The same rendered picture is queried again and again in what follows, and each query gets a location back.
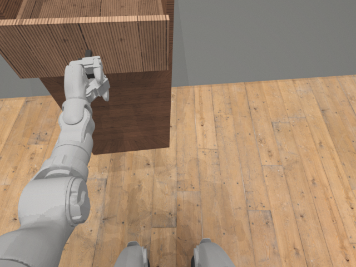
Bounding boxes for left robot upper arm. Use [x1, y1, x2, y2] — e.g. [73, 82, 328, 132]
[0, 176, 91, 267]

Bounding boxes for handle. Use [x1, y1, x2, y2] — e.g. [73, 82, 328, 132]
[78, 50, 95, 78]

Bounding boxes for left robot forearm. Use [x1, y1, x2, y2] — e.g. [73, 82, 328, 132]
[18, 98, 95, 224]

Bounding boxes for left robot hand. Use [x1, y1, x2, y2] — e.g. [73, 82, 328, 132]
[64, 56, 110, 105]

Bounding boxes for robot left thigh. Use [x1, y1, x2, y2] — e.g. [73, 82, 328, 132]
[114, 245, 148, 267]

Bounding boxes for left robot shin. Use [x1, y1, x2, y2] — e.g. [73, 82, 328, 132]
[127, 241, 140, 247]

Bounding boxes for drawer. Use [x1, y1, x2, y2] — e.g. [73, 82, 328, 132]
[0, 0, 170, 79]

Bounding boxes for cabinet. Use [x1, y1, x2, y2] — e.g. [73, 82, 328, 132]
[0, 0, 174, 155]

